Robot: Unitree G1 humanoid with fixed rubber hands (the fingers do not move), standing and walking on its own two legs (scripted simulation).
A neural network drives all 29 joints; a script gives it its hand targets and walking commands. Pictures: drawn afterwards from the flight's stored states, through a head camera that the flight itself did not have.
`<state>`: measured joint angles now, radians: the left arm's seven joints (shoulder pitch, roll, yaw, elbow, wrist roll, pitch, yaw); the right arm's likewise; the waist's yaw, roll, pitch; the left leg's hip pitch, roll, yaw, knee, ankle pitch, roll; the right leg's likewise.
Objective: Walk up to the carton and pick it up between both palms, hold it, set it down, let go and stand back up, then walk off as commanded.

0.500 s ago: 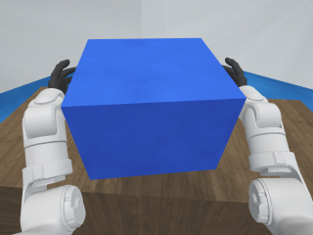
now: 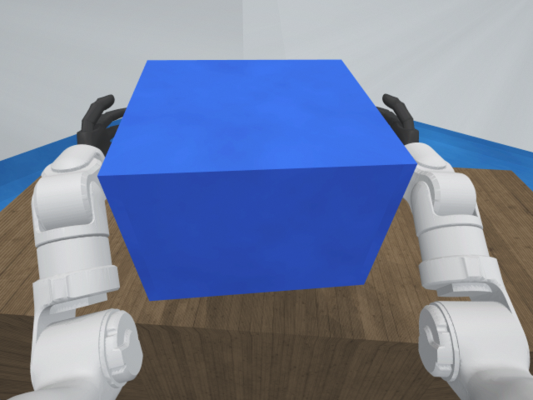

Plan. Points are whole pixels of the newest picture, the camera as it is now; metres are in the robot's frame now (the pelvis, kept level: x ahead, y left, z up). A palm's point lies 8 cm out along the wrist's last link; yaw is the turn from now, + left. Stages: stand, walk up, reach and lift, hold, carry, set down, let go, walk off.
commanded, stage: hold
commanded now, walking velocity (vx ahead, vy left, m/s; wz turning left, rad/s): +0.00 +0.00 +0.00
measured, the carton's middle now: (253, 170) +0.40 +0.00 +0.21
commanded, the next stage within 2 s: none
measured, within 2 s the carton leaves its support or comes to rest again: neither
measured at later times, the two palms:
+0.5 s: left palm (96, 156) +0.37 +0.21 +0.26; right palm (394, 149) +0.37 -0.20 +0.26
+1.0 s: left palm (94, 155) +0.37 +0.21 +0.26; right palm (392, 150) +0.37 -0.20 +0.26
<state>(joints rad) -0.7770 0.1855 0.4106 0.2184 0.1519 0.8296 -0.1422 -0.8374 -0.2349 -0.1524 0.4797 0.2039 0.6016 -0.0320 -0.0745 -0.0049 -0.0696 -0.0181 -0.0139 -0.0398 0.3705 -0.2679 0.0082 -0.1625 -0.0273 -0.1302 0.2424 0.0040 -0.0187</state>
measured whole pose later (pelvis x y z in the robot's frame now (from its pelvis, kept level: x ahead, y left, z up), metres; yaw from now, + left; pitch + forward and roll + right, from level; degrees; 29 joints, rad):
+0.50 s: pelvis +0.01 +0.00 +0.00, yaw +0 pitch -5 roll -1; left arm -0.76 0.19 0.42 0.19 0.15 0.83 -0.16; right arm -0.82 -0.23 -0.13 0.45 0.21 0.60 -0.05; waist -0.08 -0.01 -0.06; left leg -0.01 -0.01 -0.05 0.36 -0.27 0.01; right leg -0.15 -0.02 -0.14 0.23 0.00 -0.02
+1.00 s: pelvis +0.01 +0.01 +0.00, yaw +0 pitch -5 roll -1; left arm -0.76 0.17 0.41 0.17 0.16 0.84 -0.15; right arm -0.82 -0.24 -0.14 0.46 0.21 0.60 -0.03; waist -0.07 0.00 -0.06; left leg 0.00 -0.02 -0.04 0.36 -0.27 0.01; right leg -0.14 -0.03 -0.13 0.23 0.00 -0.01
